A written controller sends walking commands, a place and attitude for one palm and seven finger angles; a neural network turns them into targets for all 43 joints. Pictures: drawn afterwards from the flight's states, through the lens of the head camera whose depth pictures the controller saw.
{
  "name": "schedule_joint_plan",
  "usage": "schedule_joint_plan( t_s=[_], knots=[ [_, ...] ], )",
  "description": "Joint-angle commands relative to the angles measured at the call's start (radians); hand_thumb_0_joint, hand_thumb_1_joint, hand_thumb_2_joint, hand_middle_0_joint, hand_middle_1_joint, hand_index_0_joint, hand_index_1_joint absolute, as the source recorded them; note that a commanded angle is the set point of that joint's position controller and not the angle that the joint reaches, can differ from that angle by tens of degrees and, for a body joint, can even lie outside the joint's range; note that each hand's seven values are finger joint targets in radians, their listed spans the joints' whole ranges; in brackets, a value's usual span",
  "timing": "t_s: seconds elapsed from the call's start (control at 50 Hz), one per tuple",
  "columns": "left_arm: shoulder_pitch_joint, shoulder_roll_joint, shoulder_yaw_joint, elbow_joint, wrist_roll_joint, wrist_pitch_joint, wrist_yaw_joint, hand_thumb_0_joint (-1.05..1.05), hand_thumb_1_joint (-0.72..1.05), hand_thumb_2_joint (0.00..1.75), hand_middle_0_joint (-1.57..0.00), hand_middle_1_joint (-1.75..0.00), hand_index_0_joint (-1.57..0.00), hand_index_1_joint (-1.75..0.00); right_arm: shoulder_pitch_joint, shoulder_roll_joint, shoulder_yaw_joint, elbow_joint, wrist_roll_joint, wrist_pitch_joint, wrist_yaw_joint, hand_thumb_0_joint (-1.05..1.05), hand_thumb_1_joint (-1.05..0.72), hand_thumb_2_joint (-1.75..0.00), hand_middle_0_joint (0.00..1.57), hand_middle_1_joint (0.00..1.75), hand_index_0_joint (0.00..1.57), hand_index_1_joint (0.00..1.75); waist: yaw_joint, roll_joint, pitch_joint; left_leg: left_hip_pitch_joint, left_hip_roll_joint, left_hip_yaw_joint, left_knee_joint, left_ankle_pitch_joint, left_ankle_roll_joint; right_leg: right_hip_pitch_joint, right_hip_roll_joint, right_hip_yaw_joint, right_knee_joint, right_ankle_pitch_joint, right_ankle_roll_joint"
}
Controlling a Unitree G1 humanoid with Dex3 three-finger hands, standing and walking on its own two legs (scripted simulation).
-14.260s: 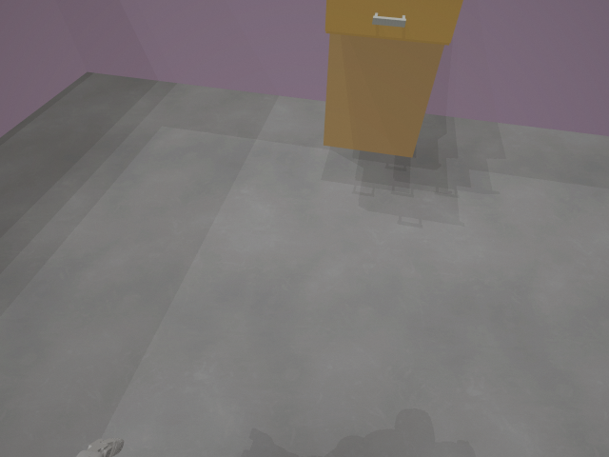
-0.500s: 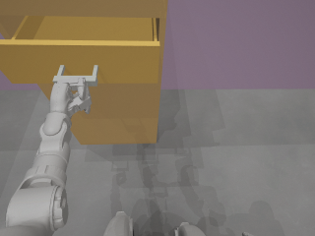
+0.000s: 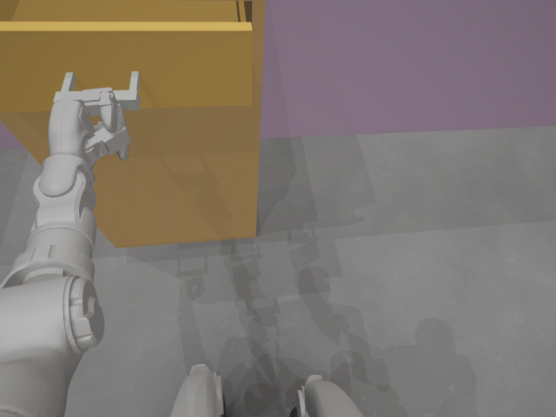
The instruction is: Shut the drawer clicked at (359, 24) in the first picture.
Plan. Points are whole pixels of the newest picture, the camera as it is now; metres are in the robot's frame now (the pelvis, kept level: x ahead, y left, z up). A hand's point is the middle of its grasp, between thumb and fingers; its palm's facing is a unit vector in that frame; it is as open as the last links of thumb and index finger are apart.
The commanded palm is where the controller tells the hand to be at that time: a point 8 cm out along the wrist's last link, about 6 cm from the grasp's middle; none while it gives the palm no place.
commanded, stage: push the drawer shut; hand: left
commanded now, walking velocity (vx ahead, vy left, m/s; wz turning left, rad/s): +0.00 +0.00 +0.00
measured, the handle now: (100, 90) +0.57 +0.23 +0.09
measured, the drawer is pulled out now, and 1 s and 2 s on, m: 0.06 0.00 0.00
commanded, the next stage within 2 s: pull the fist back off the drawer in 0.86 s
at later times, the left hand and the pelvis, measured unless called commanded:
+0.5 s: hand (127, 99) +0.55 +0.19 +0.09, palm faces +0.04 -1.00 -0.04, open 3.2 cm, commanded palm +0.55 +0.22 +0.09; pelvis +0.00 +0.01 -0.01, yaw -1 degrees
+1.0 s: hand (118, 93) +0.57 +0.20 +0.09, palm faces +0.04 -1.00 -0.05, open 3.2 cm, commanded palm +0.60 +0.21 +0.09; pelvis -0.02 +0.02 -0.02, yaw -1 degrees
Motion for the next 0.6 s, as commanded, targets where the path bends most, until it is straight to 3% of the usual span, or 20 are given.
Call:
schedule_joint_plan(
  t_s=[0.0, 0.04, 0.14, 0.18, 0.22, 0.34, 0.38, 0.5, 0.54, 0.58],
  knots=[
    [-0.577, 0.240, 0.020, -0.219, -0.006, -0.060, 0.026, 0.00, 0.90, 0.90, -1.40, -1.60, -1.40, -1.60, 0.146, -0.170, -0.059, -0.050, -0.007, -0.015, -0.008, 0.00, -0.90, -0.90, 0.20, 0.30, 0.20, 0.30, -0.055, 0.106, -0.425, 0.466, -0.051, -0.034, -0.073, 0.177, 0.053, -0.037, 0.037, 0.039, -0.170, 0.228, 0.003],
    [-0.597, 0.237, 0.020, -0.216, 0.002, -0.063, 0.033, 0.00, 0.90, 0.90, -1.40, -1.60, -1.40, -1.60, 0.154, -0.171, -0.061, -0.046, -0.010, -0.014, -0.007, 0.00, -0.90, -0.90, 0.20, 0.30, 0.20, 0.30, -0.058, 0.121, -0.458, 0.499, -0.049, -0.040, -0.066, 0.193, 0.051, -0.058, 0.038, 0.035, -0.165, 0.228, 0.000],
    [-0.657, 0.262, 0.024, -0.167, 0.019, -0.053, 0.052, 0.00, 0.90, 0.90, -1.40, -1.60, -1.40, -1.60, 0.168, -0.177, -0.053, -0.040, -0.017, -0.012, -0.005, 0.00, -0.90, -0.90, 0.20, 0.30, 0.20, 0.30, -0.079, 0.119, -0.430, 0.458, -0.049, -0.042, -0.059, 0.155, 0.054, -0.087, 0.040, 0.034, -0.166, 0.194, 0.002],
    [-0.681, 0.314, 0.049, -0.151, 0.030, -0.049, 0.055, 0.00, 0.90, 0.90, -1.40, -1.60, -1.40, -1.60, 0.180, -0.184, -0.050, -0.038, -0.020, -0.011, -0.008, 0.00, -0.90, -0.90, 0.20, 0.30, 0.20, 0.30, -0.085, 0.111, -0.432, 0.434, -0.047, -0.043, -0.053, 0.152, 0.056, -0.084, 0.040, 0.036, -0.161, 0.191, 0.002],
    [-0.714, 0.279, 0.017, -0.138, 0.038, -0.044, 0.055, 0.00, 0.90, 0.90, -1.40, -1.60, -1.40, -1.60, 0.189, -0.181, -0.049, -0.036, -0.024, -0.012, -0.005, 0.00, -0.90, -0.90, 0.20, 0.30, 0.20, 0.30, -0.101, 0.144, -0.432, 0.462, -0.045, -0.053, -0.049, 0.167, 0.055, -0.124, 0.041, 0.028, -0.153, 0.193, -0.001],
    [-0.767, 0.383, 0.081, -0.130, 0.055, -0.038, 0.061, 0.00, 0.90, 0.90, -1.40, -1.60, -1.40, -1.60, 0.220, -0.193, -0.045, -0.037, -0.035, -0.007, -0.003, 0.00, -0.90, -0.90, 0.20, 0.30, 0.20, 0.30, -0.096, 0.149, -0.512, 0.454, -0.041, -0.057, -0.022, 0.221, 0.055, -0.104, 0.045, 0.027, -0.134, 0.225, -0.002],
    [-0.770, 0.333, 0.044, -0.122, 0.058, -0.029, 0.056, 0.00, 0.90, 0.90, -1.40, -1.60, -1.40, -1.60, 0.218, -0.186, -0.045, -0.040, -0.035, -0.004, 0.003, 0.00, -0.90, -0.90, 0.20, 0.30, 0.20, 0.30, -0.100, 0.183, -0.501, 0.463, -0.043, -0.054, -0.019, 0.223, 0.053, -0.121, 0.047, 0.024, -0.137, 0.225, -0.003],
    [-0.831, 0.401, 0.077, -0.108, 0.072, -0.012, 0.066, 0.00, 0.90, 0.90, -1.40, -1.60, -1.40, -1.60, 0.247, -0.196, -0.041, -0.032, -0.042, 0.007, 0.004, 0.00, -0.90, -0.90, 0.20, 0.30, 0.20, 0.30, -0.120, 0.181, -0.502, 0.453, -0.036, -0.061, -0.012, 0.231, 0.055, -0.132, 0.050, 0.020, -0.136, 0.226, -0.001],
    [-0.836, 0.372, 0.054, -0.080, 0.079, -0.005, 0.066, 0.00, 0.90, 0.90, -1.40, -1.60, -1.40, -1.60, 0.251, -0.195, -0.040, -0.032, -0.042, 0.009, 0.006, 0.00, -0.90, -0.90, 0.20, 0.30, 0.20, 0.30, -0.131, 0.179, -0.488, 0.449, -0.036, -0.064, -0.010, 0.224, 0.055, -0.157, 0.053, 0.016, -0.135, 0.215, -0.001],
    [-0.857, 0.443, 0.097, -0.073, 0.083, 0.002, 0.071, 0.00, 0.90, 0.90, -1.40, -1.60, -1.40, -1.60, 0.264, -0.202, -0.037, -0.029, -0.045, 0.009, 0.004, 0.00, -0.90, -0.90, 0.20, 0.30, 0.20, 0.30, -0.131, 0.174, -0.495, 0.420, -0.035, -0.060, -0.001, 0.221, 0.059, -0.139, 0.054, 0.020, -0.136, 0.220, -0.001]
  ],
)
